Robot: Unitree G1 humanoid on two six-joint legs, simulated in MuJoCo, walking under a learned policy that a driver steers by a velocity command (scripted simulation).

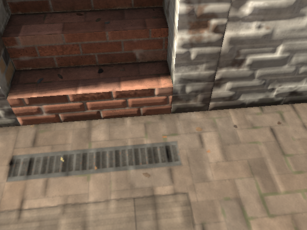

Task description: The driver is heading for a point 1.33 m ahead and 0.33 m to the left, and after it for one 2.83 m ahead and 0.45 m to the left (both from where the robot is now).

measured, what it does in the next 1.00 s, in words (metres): walks ahead: right foot, then left foot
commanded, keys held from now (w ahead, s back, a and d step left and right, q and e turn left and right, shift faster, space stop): w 1.00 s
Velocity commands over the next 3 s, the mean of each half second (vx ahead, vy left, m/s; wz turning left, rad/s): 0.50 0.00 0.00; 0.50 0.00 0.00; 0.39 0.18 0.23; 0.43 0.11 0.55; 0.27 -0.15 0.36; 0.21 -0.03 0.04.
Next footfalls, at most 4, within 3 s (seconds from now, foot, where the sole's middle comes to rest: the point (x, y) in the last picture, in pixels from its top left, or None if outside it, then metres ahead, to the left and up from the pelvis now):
0.30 right None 0.33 -0.17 -0.78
0.84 left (141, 205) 0.63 0.06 -0.78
1.24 right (176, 172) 0.80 -0.11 -0.78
1.72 left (103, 172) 0.81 0.25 -0.78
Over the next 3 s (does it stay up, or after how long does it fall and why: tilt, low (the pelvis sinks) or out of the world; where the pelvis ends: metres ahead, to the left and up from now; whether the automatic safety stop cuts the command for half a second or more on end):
stays up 0.93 0.24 0.00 its command is cut before an obstacle after 1.1 s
